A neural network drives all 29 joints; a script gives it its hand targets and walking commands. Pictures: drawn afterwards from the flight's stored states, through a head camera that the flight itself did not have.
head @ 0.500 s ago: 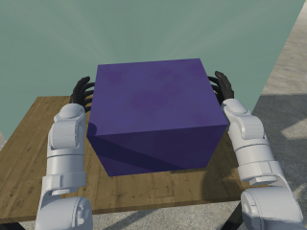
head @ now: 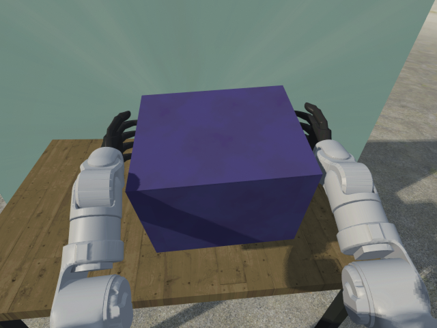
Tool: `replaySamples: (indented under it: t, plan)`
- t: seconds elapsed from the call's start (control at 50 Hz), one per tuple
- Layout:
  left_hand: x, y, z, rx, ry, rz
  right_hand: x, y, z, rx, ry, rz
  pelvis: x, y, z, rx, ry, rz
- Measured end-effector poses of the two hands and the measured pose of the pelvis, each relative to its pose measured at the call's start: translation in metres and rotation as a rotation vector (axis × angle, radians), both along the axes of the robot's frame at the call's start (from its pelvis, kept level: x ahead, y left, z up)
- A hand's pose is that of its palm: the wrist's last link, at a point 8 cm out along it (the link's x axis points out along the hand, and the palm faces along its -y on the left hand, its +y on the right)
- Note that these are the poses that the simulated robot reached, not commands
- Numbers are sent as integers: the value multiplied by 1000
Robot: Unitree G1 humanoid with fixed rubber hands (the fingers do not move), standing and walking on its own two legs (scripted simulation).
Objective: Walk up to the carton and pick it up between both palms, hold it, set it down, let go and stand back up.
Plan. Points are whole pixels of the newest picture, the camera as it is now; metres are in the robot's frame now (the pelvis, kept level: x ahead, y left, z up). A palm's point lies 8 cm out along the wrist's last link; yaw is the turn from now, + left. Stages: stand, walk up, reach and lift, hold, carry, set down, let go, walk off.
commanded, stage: hold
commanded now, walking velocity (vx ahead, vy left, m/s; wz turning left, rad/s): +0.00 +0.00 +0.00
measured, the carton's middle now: (219, 169) +0.37 +0.00 +0.16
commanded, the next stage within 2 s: none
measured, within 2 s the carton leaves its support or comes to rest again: neither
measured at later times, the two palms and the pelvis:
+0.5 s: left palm (114, 153) +0.36 +0.19 +0.20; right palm (319, 145) +0.36 -0.18 +0.22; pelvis +0.00 +0.00 +0.00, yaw +0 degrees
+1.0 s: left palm (113, 154) +0.36 +0.19 +0.20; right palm (319, 147) +0.36 -0.18 +0.22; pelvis -0.01 +0.00 +0.00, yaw +0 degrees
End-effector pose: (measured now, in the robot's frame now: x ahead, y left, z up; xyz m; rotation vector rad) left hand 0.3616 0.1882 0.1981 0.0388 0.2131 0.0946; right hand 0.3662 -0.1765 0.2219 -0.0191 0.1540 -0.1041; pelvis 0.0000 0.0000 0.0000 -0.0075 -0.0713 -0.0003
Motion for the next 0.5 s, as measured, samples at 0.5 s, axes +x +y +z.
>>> replaySamples:
  t: [0.5]
  plan:
    - [-2, -1, 2, 5, -9, 2, -2, -1, 1, -3, -10, -3, -2, -2, 0, -1, 9, 4]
